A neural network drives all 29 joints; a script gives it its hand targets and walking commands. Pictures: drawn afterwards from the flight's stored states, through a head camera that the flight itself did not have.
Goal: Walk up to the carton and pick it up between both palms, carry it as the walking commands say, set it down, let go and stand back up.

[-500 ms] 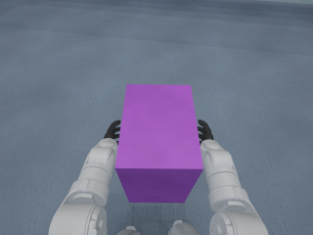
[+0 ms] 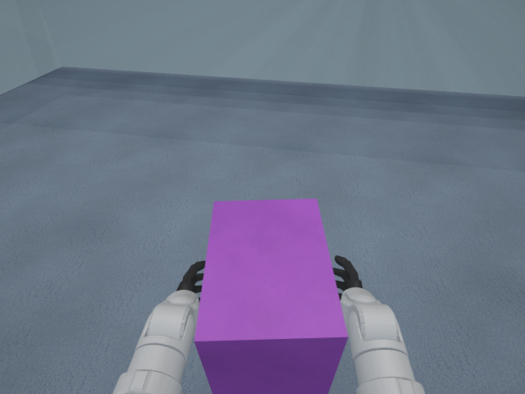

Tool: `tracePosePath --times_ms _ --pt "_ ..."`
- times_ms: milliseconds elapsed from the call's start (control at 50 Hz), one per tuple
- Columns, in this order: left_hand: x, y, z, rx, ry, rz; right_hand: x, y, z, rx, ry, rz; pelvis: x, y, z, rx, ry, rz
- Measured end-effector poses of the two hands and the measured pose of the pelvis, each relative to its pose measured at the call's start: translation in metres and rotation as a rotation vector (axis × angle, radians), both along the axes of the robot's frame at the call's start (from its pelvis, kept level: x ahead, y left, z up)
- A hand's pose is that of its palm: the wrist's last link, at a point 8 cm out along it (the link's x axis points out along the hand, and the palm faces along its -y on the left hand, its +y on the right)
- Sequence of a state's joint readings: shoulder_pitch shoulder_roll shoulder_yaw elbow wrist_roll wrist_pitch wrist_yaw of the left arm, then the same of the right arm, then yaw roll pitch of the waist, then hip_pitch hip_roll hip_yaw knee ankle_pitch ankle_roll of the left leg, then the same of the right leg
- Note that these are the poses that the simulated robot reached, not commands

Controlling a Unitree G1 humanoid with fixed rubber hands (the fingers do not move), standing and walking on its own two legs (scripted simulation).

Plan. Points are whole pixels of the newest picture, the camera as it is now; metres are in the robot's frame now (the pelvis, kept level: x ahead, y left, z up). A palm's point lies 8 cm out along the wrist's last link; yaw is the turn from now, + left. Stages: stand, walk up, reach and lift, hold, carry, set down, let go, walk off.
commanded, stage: reach and lift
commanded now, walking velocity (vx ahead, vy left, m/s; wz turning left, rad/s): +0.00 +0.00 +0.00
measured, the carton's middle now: (268, 308) +0.30 -0.03 -0.02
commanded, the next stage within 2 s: hold in 1.50 s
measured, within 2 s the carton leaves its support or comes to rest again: neither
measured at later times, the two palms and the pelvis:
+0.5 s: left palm (168, 312) +0.27 +0.13 +0.02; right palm (337, 296) +0.27 -0.14 +0.03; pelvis -0.02 +0.00 +0.00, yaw -1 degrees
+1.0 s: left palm (178, 306) +0.28 +0.12 +0.03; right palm (347, 293) +0.28 -0.15 +0.04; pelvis -0.01 -0.02 +0.00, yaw -1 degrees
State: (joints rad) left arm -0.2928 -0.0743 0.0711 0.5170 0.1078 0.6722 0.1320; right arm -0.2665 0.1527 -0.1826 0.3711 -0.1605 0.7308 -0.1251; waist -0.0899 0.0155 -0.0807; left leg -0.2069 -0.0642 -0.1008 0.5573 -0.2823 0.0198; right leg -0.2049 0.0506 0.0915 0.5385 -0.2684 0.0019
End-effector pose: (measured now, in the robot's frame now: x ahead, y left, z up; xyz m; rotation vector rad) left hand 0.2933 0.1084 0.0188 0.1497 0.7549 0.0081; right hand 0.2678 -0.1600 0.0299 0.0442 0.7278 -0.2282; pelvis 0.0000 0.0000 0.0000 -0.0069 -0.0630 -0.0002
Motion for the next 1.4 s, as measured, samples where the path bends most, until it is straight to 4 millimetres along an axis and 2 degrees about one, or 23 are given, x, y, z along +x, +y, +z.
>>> tracePosePath --times_ms 200,460,580,820,980,1180,1400 --pt "0.005 0.003 0.021 -0.039 -0.03 0.037 0.007 0.002 0.02 0.004 -0.033 0.007 -0.009 -0.002 -0.001 0.003 -0.03 -0.013" --pt "-0.016 0.023 0.006 -0.021 0.012 0.09 0.006 0.02 0.007 -0.006 0.011 0.099 -0.014 -0.004 -0.001 0.004 -0.032 -0.014" --pt "-0.019 0.028 0.006 -0.02 0.012 0.119 0.005 0.026 0.002 -0.01 0.011 0.128 -0.018 -0.005 -0.003 0.006 -0.032 -0.006" --pt "-0.01 0.016 0.013 -0.042 -0.011 0.114 0.007 0.013 0.008 -0.008 -0.013 0.096 -0.021 -0.013 -0.003 0.01 -0.025 -0.005" --pt "-0.012 0.009 0.012 -0.045 -0.008 0.117 0.007 0.006 0.009 -0.006 -0.01 0.095 -0.014 -0.018 -0.002 0.014 -0.02 -0.016" --pt "-0.028 0.017 0.01 -0.038 0.0 0.154 0.008 0.015 0.011 -0.038 0.0 0.168 -0.008 -0.024 0.001 0.013 -0.029 -0.002" --pt "-0.033 0.023 0.012 -0.03 -0.001 0.164 0.003 0.021 0.009 -0.02 -0.001 0.166 -0.016 -0.019 -0.001 0.007 -0.041 0.007"
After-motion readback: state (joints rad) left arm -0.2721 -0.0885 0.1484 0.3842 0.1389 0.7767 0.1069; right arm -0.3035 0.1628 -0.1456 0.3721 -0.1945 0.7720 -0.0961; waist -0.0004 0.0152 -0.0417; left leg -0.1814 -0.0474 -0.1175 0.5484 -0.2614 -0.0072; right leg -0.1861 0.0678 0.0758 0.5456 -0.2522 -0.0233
